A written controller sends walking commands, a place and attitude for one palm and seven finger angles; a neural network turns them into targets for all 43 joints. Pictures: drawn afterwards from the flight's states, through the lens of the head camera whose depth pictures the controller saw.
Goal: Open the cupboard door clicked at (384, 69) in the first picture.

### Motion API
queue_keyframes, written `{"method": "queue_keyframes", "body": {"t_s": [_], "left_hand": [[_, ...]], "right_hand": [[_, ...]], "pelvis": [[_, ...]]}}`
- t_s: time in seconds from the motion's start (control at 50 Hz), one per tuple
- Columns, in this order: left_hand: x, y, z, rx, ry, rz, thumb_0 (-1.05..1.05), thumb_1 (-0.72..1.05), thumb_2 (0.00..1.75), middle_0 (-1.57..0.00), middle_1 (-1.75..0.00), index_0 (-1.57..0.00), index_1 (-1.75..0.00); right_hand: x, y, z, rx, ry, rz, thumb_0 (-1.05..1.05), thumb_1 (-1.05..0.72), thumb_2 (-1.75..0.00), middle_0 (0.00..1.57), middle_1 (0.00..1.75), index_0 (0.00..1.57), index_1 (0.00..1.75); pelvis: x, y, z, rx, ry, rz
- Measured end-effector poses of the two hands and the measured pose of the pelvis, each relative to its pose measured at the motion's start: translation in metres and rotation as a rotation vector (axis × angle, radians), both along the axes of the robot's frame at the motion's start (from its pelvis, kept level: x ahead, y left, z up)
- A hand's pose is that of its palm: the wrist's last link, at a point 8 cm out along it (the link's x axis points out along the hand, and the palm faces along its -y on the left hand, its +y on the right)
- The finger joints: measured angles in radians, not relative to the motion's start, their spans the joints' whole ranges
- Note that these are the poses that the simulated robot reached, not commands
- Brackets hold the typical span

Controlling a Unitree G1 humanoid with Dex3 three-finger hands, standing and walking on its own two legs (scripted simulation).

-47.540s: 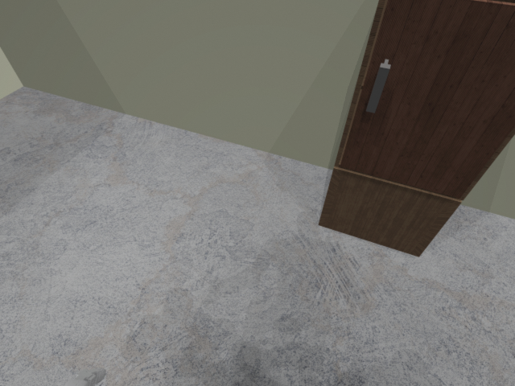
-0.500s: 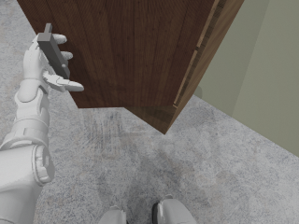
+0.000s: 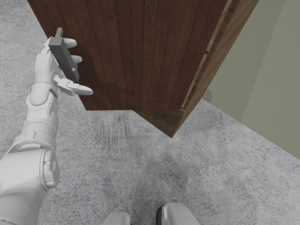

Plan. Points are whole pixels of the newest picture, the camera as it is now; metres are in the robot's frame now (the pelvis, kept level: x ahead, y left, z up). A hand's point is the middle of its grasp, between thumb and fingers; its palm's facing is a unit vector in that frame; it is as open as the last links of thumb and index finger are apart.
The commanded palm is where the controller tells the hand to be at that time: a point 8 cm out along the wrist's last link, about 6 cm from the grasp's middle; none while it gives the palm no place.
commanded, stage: close the thumb around the handle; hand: left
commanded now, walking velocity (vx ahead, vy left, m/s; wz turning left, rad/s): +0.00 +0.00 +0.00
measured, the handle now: (67, 56) +0.55 +0.20 +0.07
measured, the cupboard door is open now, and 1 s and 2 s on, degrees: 40 40 77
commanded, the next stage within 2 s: pull the door open along its arc in 0.80 s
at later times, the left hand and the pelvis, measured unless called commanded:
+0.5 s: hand (73, 69) +0.50 +0.18 +0.07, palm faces -0.01 -1.00 -0.02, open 9.6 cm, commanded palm +0.48 +0.21 +0.08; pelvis -0.01 +0.01 +0.00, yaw -1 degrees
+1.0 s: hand (73, 69) +0.50 +0.18 +0.07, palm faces -0.01 -1.00 -0.01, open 5.9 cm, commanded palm +0.47 +0.22 +0.08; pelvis +0.00 +0.01 +0.00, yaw -1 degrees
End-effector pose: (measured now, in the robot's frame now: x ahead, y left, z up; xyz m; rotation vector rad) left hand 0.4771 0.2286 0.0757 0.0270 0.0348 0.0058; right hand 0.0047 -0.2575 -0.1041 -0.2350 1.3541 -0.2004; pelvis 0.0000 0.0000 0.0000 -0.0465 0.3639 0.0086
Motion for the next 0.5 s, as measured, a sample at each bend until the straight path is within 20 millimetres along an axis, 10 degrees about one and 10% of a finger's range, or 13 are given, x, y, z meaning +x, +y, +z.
{"method": "queue_keyframes", "body": {"t_s": [0.24,0.5], "left_hand": [[0.001,0.001,-0.001,-0.008,-0.006,-0.016,-0.01,-0.42,0.34,-0.30,-1.21,-0.29,-1.23],[0.002,0.001,-0.001,-0.010,-0.005,-0.018,0.00,0.15,0.58,-0.34,-1.27,-0.33,-1.28]], "right_hand": [[0.000,0.002,0.001,-0.010,-0.010,-0.002,0.01,-0.91,-0.90,0.20,0.30,0.20,0.30],[-0.015,0.007,0.002,-0.011,0.006,-0.022,0.01,-0.91,-0.90,0.20,0.30,0.20,0.30]], "pelvis": [[-0.002,0.002,-0.001,-0.001,0.001,-0.002],[-0.006,0.006,-0.002,-0.003,0.002,-0.009]]}}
